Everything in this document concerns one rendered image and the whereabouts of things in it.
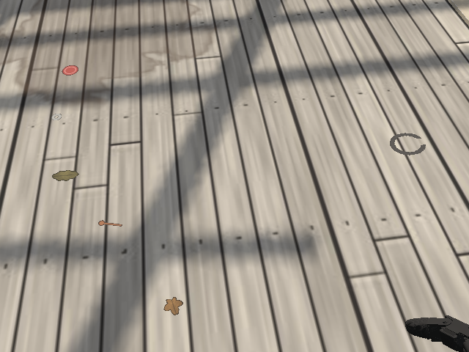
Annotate robot right hand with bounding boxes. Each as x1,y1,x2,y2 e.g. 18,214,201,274
405,315,469,352

